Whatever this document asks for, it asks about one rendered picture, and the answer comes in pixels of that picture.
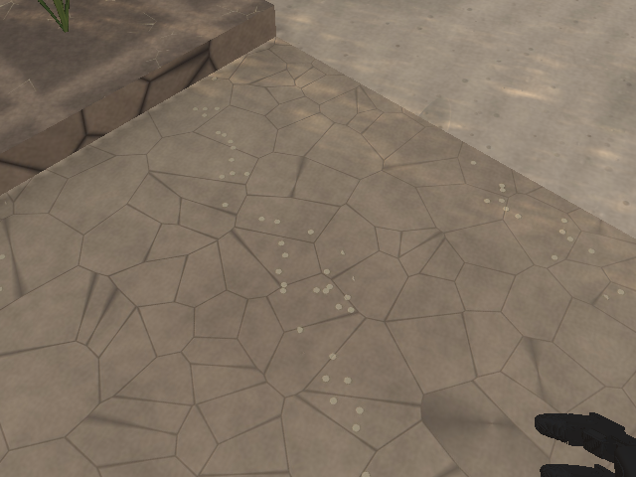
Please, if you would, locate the robot right hand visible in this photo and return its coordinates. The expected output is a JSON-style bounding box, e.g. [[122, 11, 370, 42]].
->
[[535, 412, 636, 477]]

